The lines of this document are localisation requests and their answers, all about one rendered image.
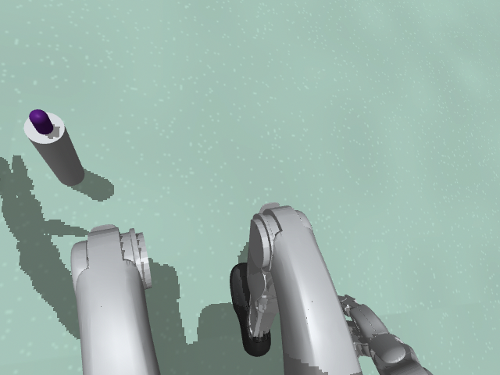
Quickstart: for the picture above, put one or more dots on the bottle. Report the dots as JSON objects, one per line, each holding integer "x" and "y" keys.
{"x": 49, "y": 136}

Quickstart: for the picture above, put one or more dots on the right robot hand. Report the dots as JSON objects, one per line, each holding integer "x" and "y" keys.
{"x": 365, "y": 324}

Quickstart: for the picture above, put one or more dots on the right robot arm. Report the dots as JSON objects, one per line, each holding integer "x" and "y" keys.
{"x": 392, "y": 357}

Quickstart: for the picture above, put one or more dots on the right robot foot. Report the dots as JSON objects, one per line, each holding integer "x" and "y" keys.
{"x": 255, "y": 346}

